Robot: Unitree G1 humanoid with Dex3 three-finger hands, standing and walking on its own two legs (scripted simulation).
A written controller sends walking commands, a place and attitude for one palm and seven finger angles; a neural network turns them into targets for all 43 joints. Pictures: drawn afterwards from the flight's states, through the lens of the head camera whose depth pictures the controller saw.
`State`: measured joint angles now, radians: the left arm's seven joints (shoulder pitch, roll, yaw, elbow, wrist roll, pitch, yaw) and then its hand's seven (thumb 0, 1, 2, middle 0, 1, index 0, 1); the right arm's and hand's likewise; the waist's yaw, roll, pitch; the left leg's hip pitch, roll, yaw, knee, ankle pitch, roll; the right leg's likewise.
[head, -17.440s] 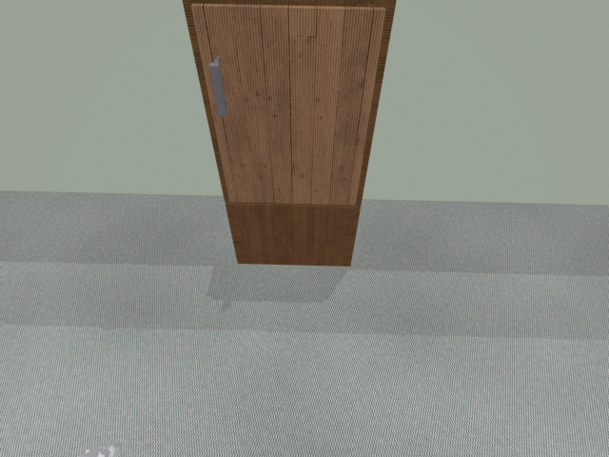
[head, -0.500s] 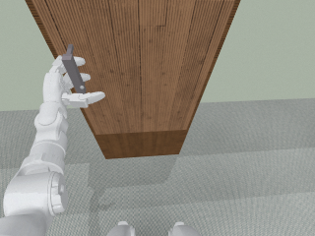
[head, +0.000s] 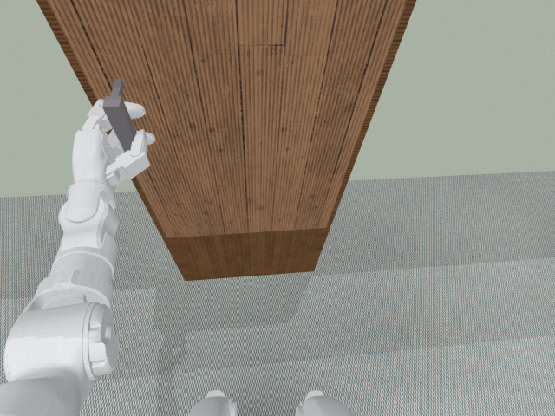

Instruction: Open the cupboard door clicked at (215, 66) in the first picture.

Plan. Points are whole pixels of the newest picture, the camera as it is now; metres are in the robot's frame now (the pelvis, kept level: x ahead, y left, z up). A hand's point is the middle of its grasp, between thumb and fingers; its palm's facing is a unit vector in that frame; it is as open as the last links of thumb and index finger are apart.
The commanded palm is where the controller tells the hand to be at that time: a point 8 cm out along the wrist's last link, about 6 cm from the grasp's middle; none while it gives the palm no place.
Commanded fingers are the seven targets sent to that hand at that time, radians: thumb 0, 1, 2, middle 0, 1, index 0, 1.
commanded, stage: pull the door open along its arc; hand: left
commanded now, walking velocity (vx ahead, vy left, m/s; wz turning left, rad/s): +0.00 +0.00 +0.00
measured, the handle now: (129, 125) +0.53 +0.20 +0.08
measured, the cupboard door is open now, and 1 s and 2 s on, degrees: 0 40 37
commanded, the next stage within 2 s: open thumb and fingers to let go in 0.96 s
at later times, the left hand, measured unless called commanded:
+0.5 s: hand (154, 214) +0.37 +0.14 +0.09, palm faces +0.11 -0.99 +0.07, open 6.2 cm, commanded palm +0.31 +0.19 +0.08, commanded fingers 0.00 0.90 0.90 -0.40 -1.35 -0.40 -1.35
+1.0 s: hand (233, 302) +0.25 +0.04 +0.09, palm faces +0.30 -0.95 -0.03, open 6.0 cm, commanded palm +0.19 +0.08 +0.08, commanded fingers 0.00 0.90 0.90 -0.40 -1.35 -0.40 -1.35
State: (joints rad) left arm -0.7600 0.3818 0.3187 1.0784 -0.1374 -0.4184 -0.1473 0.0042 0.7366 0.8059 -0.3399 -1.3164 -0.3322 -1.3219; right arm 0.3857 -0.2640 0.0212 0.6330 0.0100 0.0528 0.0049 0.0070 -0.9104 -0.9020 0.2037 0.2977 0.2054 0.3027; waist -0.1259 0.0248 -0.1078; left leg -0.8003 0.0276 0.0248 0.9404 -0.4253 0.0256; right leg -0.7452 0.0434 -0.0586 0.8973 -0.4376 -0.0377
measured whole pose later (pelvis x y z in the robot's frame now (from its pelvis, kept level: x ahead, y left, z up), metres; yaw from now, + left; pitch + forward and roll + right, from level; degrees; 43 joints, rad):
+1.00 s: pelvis +0.01 -0.03 +0.01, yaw +3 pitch +5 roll +0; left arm 0.33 -0.03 -0.31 -0.13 0.05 -0.08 0.49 0.01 0.68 0.75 -0.31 -1.31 -0.36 -1.34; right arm 0.18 -0.17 0.05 0.50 -0.04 0.05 0.05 0.01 -0.91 -0.90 0.20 0.30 0.21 0.30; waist -0.03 0.05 -0.12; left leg -0.52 0.01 -0.02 0.85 -0.42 -0.02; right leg -0.47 0.03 -0.10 0.85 -0.47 -0.08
